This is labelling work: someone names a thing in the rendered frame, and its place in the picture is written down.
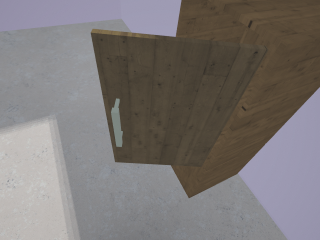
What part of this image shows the handle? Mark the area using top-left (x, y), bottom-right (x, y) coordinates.
top-left (111, 98), bottom-right (123, 147)

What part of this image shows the cupboard door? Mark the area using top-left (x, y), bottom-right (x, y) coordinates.
top-left (91, 29), bottom-right (269, 167)

